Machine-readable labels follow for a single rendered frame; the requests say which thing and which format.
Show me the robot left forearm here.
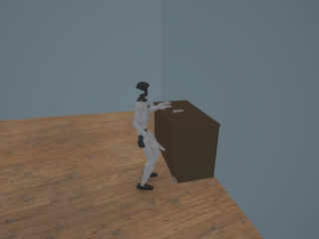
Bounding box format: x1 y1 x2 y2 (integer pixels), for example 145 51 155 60
150 106 159 113

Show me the left robot foot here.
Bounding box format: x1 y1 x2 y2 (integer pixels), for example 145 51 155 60
142 172 158 177

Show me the left robot thigh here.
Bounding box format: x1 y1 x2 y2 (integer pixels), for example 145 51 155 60
149 130 159 159

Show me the right robot upper arm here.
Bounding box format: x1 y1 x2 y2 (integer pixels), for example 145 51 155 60
133 102 145 126

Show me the robot right forearm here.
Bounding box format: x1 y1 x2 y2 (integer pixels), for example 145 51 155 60
134 122 153 143

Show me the counter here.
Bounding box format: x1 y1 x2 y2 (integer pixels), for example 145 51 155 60
154 100 220 183

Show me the robot right hand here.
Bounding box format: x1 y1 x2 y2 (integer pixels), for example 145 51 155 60
150 140 165 154

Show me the robot left hand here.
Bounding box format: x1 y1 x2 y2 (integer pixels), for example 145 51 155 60
158 102 171 110

